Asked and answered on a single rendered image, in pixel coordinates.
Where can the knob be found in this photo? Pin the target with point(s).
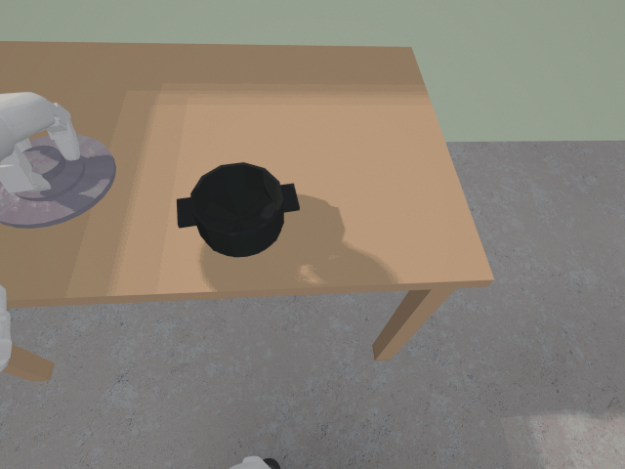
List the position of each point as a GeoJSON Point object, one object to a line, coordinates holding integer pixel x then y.
{"type": "Point", "coordinates": [47, 161]}

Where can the lid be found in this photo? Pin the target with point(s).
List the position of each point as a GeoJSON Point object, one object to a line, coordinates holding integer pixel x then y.
{"type": "Point", "coordinates": [79, 187]}

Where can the table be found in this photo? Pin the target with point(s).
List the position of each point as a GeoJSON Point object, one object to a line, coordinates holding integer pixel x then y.
{"type": "Point", "coordinates": [352, 127]}

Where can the robot left shin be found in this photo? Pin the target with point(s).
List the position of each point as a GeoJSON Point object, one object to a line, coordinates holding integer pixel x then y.
{"type": "Point", "coordinates": [254, 459]}

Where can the left robot hand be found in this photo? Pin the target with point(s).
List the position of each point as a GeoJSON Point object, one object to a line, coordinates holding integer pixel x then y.
{"type": "Point", "coordinates": [26, 114]}

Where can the pot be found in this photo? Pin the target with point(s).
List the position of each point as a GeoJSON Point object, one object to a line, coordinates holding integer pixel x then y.
{"type": "Point", "coordinates": [238, 208]}

